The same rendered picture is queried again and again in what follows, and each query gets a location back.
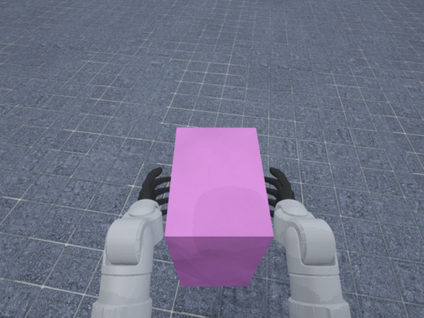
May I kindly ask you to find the right robot hand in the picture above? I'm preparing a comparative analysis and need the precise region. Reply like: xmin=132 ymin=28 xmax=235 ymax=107
xmin=264 ymin=167 xmax=295 ymax=218

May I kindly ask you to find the left robot hand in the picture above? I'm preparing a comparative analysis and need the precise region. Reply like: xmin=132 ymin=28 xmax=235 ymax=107
xmin=137 ymin=167 xmax=171 ymax=216

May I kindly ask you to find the carton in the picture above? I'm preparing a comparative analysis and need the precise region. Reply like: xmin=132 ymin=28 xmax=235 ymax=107
xmin=164 ymin=127 xmax=274 ymax=286

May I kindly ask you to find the robot left forearm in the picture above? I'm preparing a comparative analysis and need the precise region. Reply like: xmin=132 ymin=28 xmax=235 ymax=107
xmin=91 ymin=199 xmax=164 ymax=318

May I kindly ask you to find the robot right forearm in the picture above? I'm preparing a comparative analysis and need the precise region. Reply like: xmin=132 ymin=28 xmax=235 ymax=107
xmin=273 ymin=199 xmax=351 ymax=318

